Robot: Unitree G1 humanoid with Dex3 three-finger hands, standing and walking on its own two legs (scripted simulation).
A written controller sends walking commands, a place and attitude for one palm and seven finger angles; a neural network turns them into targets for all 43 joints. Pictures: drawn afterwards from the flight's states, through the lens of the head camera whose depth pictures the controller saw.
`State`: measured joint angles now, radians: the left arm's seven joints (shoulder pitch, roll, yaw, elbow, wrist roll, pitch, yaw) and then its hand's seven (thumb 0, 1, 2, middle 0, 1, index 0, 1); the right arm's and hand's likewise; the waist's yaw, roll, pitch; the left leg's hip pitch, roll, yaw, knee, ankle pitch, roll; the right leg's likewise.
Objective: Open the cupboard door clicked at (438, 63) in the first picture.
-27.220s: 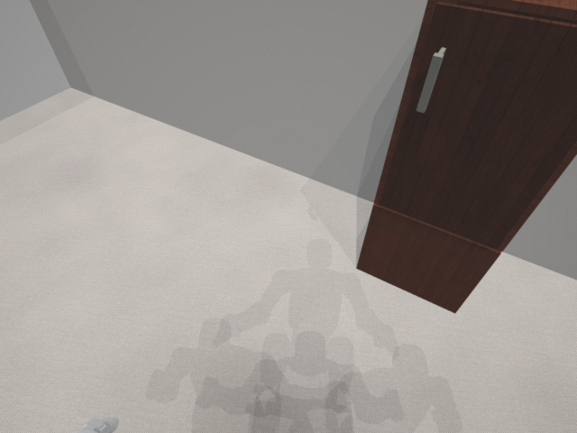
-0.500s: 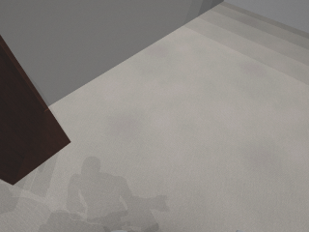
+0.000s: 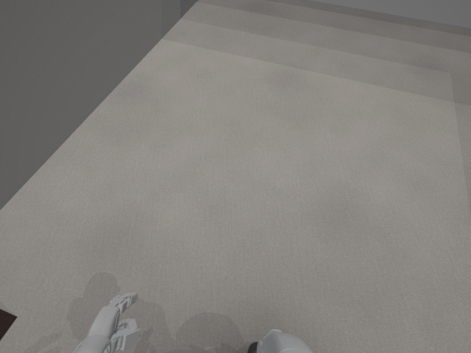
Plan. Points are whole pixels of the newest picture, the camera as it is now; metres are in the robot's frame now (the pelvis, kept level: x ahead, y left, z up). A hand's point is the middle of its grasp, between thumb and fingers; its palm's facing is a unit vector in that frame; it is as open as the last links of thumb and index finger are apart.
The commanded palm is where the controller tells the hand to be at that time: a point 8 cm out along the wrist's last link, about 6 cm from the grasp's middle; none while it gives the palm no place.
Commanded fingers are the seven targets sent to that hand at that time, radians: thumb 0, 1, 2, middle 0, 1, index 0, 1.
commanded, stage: walk to a spot facing it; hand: left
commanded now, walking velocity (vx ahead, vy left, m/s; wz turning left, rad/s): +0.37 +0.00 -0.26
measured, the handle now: out of the picture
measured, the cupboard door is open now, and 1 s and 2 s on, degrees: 42 42 42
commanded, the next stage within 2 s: turn to face it in 0.88 s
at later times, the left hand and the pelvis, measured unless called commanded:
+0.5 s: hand (133, 315) +0.20 +0.21 -0.17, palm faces -0.06 -0.99 -0.16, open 7.3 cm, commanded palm none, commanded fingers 0.00 0.90 0.90 -0.20 -0.30 -0.20 -0.30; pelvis +0.25 +0.03 +0.01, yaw -10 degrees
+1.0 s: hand (215, 142) +0.64 +0.06 -0.14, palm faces -0.37 -0.90 -0.24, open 7.3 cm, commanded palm none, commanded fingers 0.00 0.90 0.90 -0.20 -0.30 -0.20 -0.30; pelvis +0.45 -0.08 +0.01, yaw -21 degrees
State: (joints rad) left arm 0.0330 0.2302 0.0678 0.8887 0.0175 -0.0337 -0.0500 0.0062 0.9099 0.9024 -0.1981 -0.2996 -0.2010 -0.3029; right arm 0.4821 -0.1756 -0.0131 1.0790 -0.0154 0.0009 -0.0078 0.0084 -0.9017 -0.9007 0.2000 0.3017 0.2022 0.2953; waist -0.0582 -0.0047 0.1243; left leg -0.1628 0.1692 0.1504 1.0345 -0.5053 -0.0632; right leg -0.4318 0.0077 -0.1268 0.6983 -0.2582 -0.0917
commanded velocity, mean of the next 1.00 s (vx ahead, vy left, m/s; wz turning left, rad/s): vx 0.32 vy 0.00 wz -0.27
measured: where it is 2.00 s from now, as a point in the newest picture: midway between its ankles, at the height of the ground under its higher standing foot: (276, 235)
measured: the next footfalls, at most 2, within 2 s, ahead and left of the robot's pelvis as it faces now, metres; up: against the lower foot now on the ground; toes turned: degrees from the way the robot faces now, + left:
left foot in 0.44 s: +0.37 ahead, +0.12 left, +0.00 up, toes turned -2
right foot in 0.92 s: +0.50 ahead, -0.19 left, +0.00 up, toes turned -27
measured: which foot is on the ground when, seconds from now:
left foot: up 0.00-0.42, down 0.44-0.92, up 0.94-1.00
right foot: down 0.00-0.44, up 0.46-0.90, down 0.92-1.00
